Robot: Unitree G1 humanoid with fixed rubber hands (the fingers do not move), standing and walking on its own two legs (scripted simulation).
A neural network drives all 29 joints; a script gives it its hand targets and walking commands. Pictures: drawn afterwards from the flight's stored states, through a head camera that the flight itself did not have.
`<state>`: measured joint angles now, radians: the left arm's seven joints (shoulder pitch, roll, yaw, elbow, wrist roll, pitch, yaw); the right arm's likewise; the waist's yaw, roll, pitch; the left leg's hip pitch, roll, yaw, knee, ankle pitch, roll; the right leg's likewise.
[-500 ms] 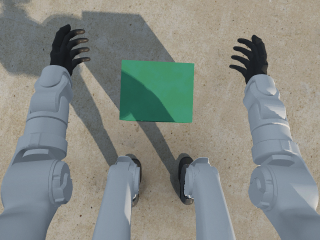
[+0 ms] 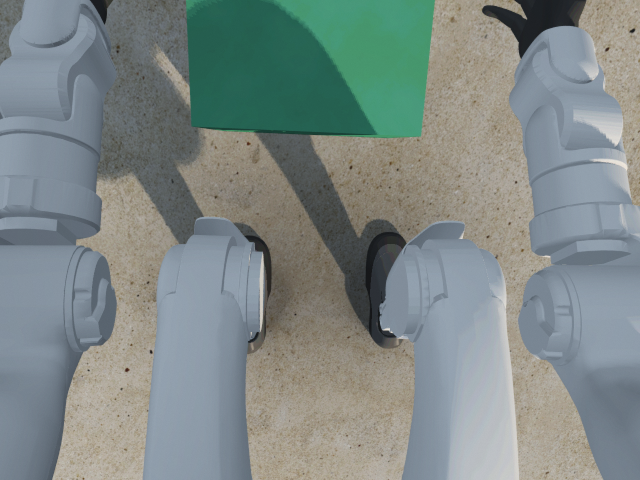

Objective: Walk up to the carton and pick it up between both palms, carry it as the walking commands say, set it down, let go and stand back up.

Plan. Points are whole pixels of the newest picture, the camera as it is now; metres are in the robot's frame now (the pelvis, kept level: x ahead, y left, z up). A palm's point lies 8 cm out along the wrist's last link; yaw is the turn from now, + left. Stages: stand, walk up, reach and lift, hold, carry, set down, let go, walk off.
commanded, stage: reach and lift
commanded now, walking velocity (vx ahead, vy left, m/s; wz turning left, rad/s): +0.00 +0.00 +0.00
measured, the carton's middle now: (309, 47) +0.53 +0.02 -0.33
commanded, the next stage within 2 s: none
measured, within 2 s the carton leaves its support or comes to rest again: neither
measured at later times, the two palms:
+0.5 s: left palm (135, 36) +0.52 +0.22 -0.27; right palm (518, 51) +0.52 -0.22 -0.26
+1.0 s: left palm (142, 34) +0.53 +0.21 -0.27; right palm (504, 42) +0.53 -0.20 -0.26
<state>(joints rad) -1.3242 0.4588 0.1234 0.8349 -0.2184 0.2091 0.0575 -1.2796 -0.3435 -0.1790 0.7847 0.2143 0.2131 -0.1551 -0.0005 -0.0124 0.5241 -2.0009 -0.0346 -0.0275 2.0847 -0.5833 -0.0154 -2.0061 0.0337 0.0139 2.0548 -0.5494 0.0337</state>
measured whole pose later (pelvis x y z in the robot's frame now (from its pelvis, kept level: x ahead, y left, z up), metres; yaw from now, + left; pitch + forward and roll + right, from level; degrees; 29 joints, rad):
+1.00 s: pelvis +0.01 +0.00 -0.07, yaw +0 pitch +31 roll -1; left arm -1.43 0.47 -0.03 1.17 -0.30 0.02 0.03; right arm -1.46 -0.41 -0.01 1.22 0.36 0.02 -0.10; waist 0.00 -0.04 0.52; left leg -2.22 -0.01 -0.02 2.28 -0.59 -0.01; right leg -2.23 0.03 0.00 2.26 -0.56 0.02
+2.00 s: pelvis +0.01 +0.00 -0.07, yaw +0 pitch +34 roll -1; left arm -1.47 0.43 -0.12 1.25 -0.32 0.07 0.10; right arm -1.50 -0.28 -0.08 1.29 0.26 0.03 -0.15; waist -0.01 -0.04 0.42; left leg -2.27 0.00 -0.01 2.28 -0.59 0.00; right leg -2.28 0.03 0.01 2.26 -0.57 0.03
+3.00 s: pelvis -0.01 -0.01 -0.01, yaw +2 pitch +27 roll +0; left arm -1.39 0.38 0.03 0.87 -0.16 0.31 0.21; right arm -1.34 -0.18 -0.26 0.78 0.14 0.25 -0.33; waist -0.02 -0.04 0.53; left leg -2.03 -0.07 -0.04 2.10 -0.54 -0.05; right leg -2.03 0.08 0.04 2.10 -0.53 0.05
